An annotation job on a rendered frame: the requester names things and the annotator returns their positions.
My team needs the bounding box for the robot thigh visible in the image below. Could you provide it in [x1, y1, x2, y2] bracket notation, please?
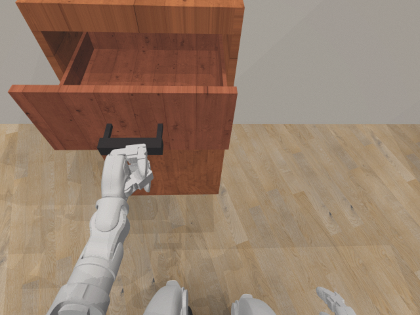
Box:
[231, 298, 276, 315]
[143, 285, 188, 315]

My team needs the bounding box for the left robot thigh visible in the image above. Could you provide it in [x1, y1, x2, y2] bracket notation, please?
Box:
[143, 285, 188, 315]

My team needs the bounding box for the robot left hand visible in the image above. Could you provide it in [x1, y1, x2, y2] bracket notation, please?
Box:
[101, 144, 154, 201]

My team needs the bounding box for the robot right hand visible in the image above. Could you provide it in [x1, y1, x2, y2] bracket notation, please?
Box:
[316, 287, 356, 315]

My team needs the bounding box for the drawer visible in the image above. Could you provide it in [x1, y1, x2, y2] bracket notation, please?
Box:
[8, 31, 238, 150]

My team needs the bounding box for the right robot thigh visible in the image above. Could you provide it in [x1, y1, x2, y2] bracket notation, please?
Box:
[231, 298, 276, 315]

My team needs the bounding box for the cabinet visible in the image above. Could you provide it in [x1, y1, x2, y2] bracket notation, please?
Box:
[15, 0, 245, 196]

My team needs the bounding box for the handle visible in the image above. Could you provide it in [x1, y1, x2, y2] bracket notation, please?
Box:
[97, 123, 163, 155]

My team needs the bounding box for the robot left forearm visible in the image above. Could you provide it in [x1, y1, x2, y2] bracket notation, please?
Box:
[46, 196, 130, 315]

